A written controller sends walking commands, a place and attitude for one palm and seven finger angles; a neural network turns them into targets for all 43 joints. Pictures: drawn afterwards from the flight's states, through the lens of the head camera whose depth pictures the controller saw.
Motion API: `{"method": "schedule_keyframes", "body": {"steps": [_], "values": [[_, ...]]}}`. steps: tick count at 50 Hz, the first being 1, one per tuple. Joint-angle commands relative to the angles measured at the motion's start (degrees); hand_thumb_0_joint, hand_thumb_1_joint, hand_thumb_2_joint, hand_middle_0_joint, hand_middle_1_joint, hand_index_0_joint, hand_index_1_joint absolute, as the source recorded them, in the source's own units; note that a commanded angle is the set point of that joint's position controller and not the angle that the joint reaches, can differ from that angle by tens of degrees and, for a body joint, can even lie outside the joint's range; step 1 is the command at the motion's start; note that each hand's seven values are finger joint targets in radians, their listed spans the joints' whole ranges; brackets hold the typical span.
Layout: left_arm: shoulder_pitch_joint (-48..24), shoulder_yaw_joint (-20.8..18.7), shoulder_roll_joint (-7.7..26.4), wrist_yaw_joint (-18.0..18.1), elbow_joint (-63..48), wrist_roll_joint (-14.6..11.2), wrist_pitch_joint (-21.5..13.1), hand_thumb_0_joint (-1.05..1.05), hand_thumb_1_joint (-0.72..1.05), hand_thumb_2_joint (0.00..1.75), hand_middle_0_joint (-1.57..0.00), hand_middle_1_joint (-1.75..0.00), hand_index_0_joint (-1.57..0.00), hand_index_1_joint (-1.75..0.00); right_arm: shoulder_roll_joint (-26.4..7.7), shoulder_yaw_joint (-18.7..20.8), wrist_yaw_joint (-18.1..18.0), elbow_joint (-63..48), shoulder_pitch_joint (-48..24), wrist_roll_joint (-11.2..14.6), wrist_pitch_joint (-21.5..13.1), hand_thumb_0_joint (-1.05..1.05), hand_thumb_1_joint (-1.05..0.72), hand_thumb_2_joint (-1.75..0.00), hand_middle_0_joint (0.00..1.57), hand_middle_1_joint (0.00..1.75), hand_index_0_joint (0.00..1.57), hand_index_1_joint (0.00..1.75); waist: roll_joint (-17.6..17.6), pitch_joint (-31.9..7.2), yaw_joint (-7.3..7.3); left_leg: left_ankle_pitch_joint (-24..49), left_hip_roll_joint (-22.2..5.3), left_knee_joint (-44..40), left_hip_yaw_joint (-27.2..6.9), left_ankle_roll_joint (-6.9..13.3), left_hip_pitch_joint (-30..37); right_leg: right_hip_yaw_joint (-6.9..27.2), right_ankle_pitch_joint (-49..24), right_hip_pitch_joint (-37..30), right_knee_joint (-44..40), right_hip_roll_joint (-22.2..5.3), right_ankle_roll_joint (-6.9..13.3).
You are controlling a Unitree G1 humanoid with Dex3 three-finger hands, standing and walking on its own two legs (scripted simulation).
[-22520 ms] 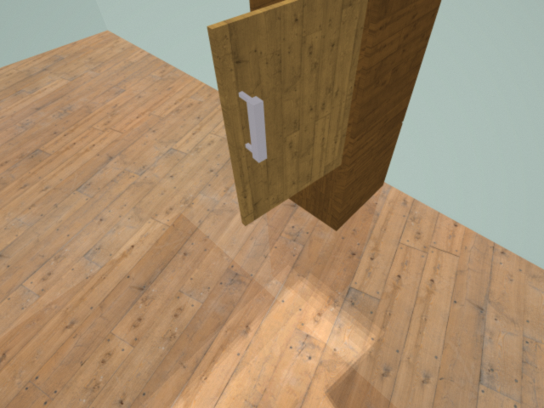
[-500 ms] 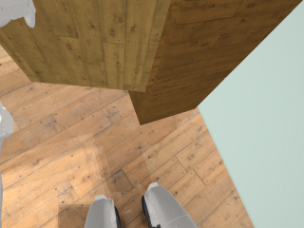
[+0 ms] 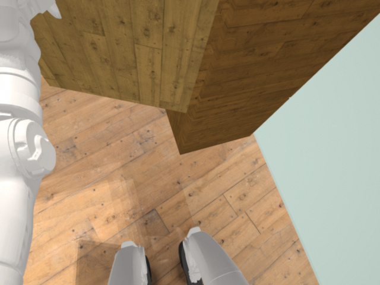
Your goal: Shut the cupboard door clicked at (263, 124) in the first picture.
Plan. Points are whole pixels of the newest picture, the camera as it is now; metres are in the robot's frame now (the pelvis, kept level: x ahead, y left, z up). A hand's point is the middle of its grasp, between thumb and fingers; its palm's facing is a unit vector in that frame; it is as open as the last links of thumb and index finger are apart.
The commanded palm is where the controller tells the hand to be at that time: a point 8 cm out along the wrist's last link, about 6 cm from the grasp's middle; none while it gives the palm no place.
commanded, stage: pull the fist back off the door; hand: left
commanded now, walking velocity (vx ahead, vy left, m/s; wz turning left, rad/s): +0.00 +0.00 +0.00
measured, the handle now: out of the picture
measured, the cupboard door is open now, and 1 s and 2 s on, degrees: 64 64 64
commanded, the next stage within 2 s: draw the hand back to the body in 0.66 s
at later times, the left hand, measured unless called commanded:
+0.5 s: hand (43, 38) +0.54 +0.15 +0.11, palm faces +0.03 -1.00 +0.01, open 3.1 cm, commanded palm +0.52 +0.18 +0.13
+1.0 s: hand (23, 51) +0.49 +0.16 +0.14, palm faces +0.04 -1.00 -0.04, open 3.1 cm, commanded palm +0.44 +0.20 +0.16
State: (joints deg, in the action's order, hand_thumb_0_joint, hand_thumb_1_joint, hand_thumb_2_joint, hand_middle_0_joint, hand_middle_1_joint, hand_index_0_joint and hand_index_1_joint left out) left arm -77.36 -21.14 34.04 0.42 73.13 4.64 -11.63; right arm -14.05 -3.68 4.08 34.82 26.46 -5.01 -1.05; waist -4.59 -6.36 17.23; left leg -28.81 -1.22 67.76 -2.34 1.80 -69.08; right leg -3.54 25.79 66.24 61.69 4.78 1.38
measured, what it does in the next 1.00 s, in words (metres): stands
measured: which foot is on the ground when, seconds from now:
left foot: down 0.00-1.00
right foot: down 0.00-1.00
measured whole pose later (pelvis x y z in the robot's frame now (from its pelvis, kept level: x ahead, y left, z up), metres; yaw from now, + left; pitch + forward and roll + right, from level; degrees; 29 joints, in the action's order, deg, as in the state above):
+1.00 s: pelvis +0.02 +0.00 +0.05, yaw +0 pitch +17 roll -2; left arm -41.1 -18.6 19.7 -6.6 55.2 -6.2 -20.5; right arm -13.8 -1.3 2.2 33.8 25.7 0.4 4.6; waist -3.8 -7.9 7.9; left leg -26.2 -0.4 53.9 1.8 2.5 -45.0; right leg 1.2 23.7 44.5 50.9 4.0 0.7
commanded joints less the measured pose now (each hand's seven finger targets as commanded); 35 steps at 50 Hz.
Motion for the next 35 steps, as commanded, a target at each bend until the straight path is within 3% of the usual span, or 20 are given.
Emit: {"method": "schedule_keyframes", "body": {"steps": [1,2,3,4,5,7,10,12,15,16,18,19,22,25,26,28,29,31,33,35], "values": [[-30.4,0.7,9.7,-1.1,-12.6,0.9,-5.8,0.0,0.9,0.9,-1.3,-1.5,-1.3,-1.5,-12.4,5.5,0.4,0.8,17.3,0.9,1.9,0.0,-0.9,-0.9,0.2,0.3,0.2,0.3,-9.7,-38.8,2.52,32.1,-1.0,-7.2,-4.0,-0.2,36.5,1.8,-24.7,-18.3,-8.5,-0.3,-0.4],[-28.9,-0.8,11.0,-2.4,-10.7,-0.3,-4.9,0.0,0.9,0.9,-1.3,-1.5,-1.3,-1.5,-12.5,5.4,0.1,0.4,17.2,1.4,2.3,0.0,-0.9,-0.9,0.2,0.3,0.2,0.3,-7.6,-37.6,1.85,28.8,-0.4,-8.2,-3.1,0.3,33.2,2.3,-24.6,-21.8,-9.6,-0.2,-0.5],[-29.9,-0.8,11.1,-3.4,-10.6,-1.3,-4.4,0.0,0.9,0.9,-1.3,-1.5,-1.3,-1.5,-12.3,5.2,-0.3,0.2,17.0,1.8,2.5,0.0,-0.9,-0.9,0.2,0.3,0.2,0.3,-6.9,-36.7,2.12,26.7,-0.1,-9.2,-2.4,0.5,31.7,2.7,-24.9,-24.0,-10.4,-0.3,-0.6],[-30.0,-3.1,13.1,-4.0,-11.9,-2.4,-4.6,0.0,0.9,0.9,-1.3,-1.5,-1.3,-1.5,-12.3,5.1,-0.6,-0.1,16.8,1.9,2.5,0.0,-0.9,-0.9,0.2,0.3,0.2,0.3,-8.7,-37.5,0.86,26.9,0.0,-9.6,-2.1,0.4,32.0,3.1,-25.5,-25.3,-10.7,-0.4,-0.4],[-27.6,-3.6,12.9,-4.4,-10.2,-3.0,-4.6,0.0,0.9,0.9,-1.3,-1.5,-1.3,-1.5,-11.9,4.9,-0.7,-0.3,16.4,2.2,2.4,0.0,-0.9,-0.9,0.2,0.3,0.2,0.3,-7.6,-36.7,0.39,25.9,0.2,-10.2,-1.7,0.5,31.1,3.3,-25.3,-26.4,-11.3,-0.4,-0.5],[-24.8,-6.5,15.8,-4.0,-9.2,-3.8,-5.9,0.0,0.9,0.9,-1.3,-1.5,-1.3,-1.5,-11.6,4.4,-1.1,-0.5,16.0,2.3,2.2,0.0,-0.9,-0.9,0.2,0.3,0.2,0.3,-4.8,-32.0,-0.24,22.5,0.2,-11.1,-0.7,0.9,26.9,3.8,-23.3,-28.0,-12.4,-0.4,-0.8],[-17.2,-6.0,14.8,-3.2,-8.9,-2.9,-9.4,0.0,0.9,0.9,-1.3,-1.5,-1.3,-1.5,-11.0,4.3,-0.9,-1.2,15.1,2.2,1.6,0.0,-0.9,-0.9,0.2,0.3,0.2,0.3,-4.2,-28.0,-1.9,21.0,0.4,-12.1,0.2,0.9,25.0,4.4,-22.7,-28.8,-12.9,-0.7,-0.6],[-11.4,-4.5,13.0,-3.4,-6.1,-2.3,-10.0,0.0,0.9,0.9,-1.3,-1.5,-1.3,-1.5,-11.0,4.5,-0.6,-1.3,14.6,2.3,1.6,0.0,-0.9,-0.9,0.2,0.3,0.2,0.3,-1.9,-24.0,-2.08,18.6,0.4,-12.6,1.1,1.0,22.0,4.9,-21.8,-29.3,-13.6,-0.9,-0.7],[-6.1,-1.9,9.0,-5.5,-4.6,-3.5,-9.3,0.0,0.9,0.9,-1.3,-1.5,-1.3,-1.5,-11.5,5.1,-0.7,-1.7,14.4,3.0,1.8,0.0,-0.9,-0.9,0.2,0.3,0.2,0.3,0.4,-22.9,-2.44,17.7,0.9,-13.9,1.6,1.0,22.1,5.0,-22.1,-30.7,-14.4,-1.1,-0.7],[-6.7,-1.5,8.7,-6.3,-5.7,-4.3,-9.1,0.0,0.9,0.9,-1.3,-1.5,-1.3,-1.5,-11.6,5.2,-0.9,-1.7,14.3,3.2,2.1,0.0,-0.9,-0.9,0.2,0.3,0.2,0.3,0.2,-23.0,-2.47,17.6,0.9,-14.3,1.5,0.9,22.8,5.0,-22.1,-31.2,-14.7,-1.1,-0.7],[-7.3,0.3,4.8,-7.8,-8.6,-6.5,-9.0,0.0,0.9,0.9,-1.3,-1.5,-1.3,-1.5,-11.5,5.8,-1.2,-2.0,13.6,3.6,2.2,0.0,-0.9,-0.9,0.2,0.3,0.2,0.3,0.1,-23.9,-2.52,18.1,1.1,-14.9,1.4,0.8,25.7,4.6,-21.7,-30.2,-15.1,-1.0,-0.7],[-9.2,1.3,2.9,-8.3,-10.6,-7.7,-9.7,0.0,0.9,0.9,-1.3,-1.5,-1.3,-1.5,-11.4,6.0,-1.4,-1.8,13.3,3.7,2.1,0.0,-0.9,-0.9,0.2,0.3,0.2,0.3,-1.0,-24.7,-1.96,19.1,1.0,-14.6,1.1,0.9,28.4,4.2,-21.7,-28.5,-14.9,-1.0,-0.6],[-14.0,0.2,3.4,-8.1,-17.5,-9.7,-13.0,0.0,0.9,0.9,-1.3,-1.5,-1.3,-1.5,-11.5,6.4,-1.9,-0.9,11.8,3.5,1.8,0.0,-0.9,-0.9,0.2,0.3,0.2,0.3,-4.7,-28.6,-2.77,20.7,0.5,-14.2,0.1,0.3,34.0,4.0,-20.6,-26.3,-14.2,-1.1,-0.4],[-17.6,2.5,1.5,-6.4,-23.9,-9.0,-17.0,0.0,0.9,0.9,-1.3,-1.5,-1.3,-1.5,-11.2,6.8,-2.0,0.2,10.7,3.1,1.4,0.0,-0.9,-0.9,0.2,0.3,0.2,0.3,-9.7,-34.0,-2.98,26.0,0.0,-13.3,-1.8,-0.6,42.9,2.9,-21.4,-22.4,-12.2,-1.1,-0.1],[-17.2,4.5,-0.7,-5.9,-23.5,-8.4,-17.5,0.0,0.9,0.9,-1.3,-1.5,-1.3,-1.5,-11.0,6.9,-1.9,0.6,10.2,3.1,1.3,0.0,-0.9,-0.9,0.2,0.3,0.2,0.3,-11.2,-33.9,-2.8,27.8,-0.2,-13.0,-2.4,-1.0,44.9,2.4,-21.1,-20.2,-11.7,-1.2,0.1],[-13.9,4.8,-1.9,-4.6,-19.8,-7.6,-16.8,0.0,0.9,0.9,-1.3,-1.5,-1.3,-1.5,-11.1,7.0,-1.8,1.4,9.8,3.0,1.6,0.0,-0.9,-0.9,0.2,0.3,0.2,0.3,-8.8,-30.8,-2.88,27.4,-0.3,-13.2,-2.7,-1.2,43.9,1.8,-19.9,-19.1,-11.8,-1.2,0.0],[-12.5,3.6,-0.3,-4.2,-18.8,-7.3,-16.4,0.0,0.9,0.9,-1.3,-1.5,-1.3,-1.5,-11.4,6.9,-1.9,1.3,10.0,3.1,1.9,0.0,-0.9,-0.9,0.2,0.3,0.2,0.3,-8.3,-30.0,-3.51,28.1,-0.1,-13.6,-2.6,-1.2,43.5,1.7,-20.2,-20.1,-11.8,-1.2,0.2],[-11.3,5.4,-2.8,-3.2,-14.4,-6.6,-14.2,0.0,0.9,0.9,-1.3,-1.5,-1.3,-1.5,-11.1,6.7,-1.8,1.1,9.0,3.3,2.5,0.0,-0.9,-0.9,0.2,0.3,0.2,0.3,-6.2,-26.9,-2.64,26.1,0.0,-14.1,-2.4,-1.0,40.8,1.7,-19.8,-19.4,-12.2,-1.4,-0.1],[-10.7,3.3,-0.4,-2.2,-11.4,-5.9,-12.5,0.0,0.9,0.9,-1.3,-1.5,-1.3,-1.5,-11.5,6.5,-1.9,0.7,8.9,3.3,3.0,0.0,-0.9,-0.9,0.2,0.3,0.2,0.3,-3.6,-24.1,-2.81,23.7,0.3,-14.7,-2.3,-0.8,37.1,1.7,-18.8,-20.3,-12.3,-1.5,-0.2],[-9.6,2.4,-0.4,-1.6,-11.4,-6.4,-12.3,0.0,0.9,0.9,-1.3,-1.5,-1.3,-1.5,-11.4,6.2,-2.0,-0.3,8.3,3.3,3.1,0.0,-0.9,-0.9,0.2,0.3,0.2,0.3,-2.2,-25.3,-3.37,24.7,0.6,-15.0,-2.1,-0.6,37.1,1.9,-19.9,-21.8,-12.3,-1.5,-0.2]]}}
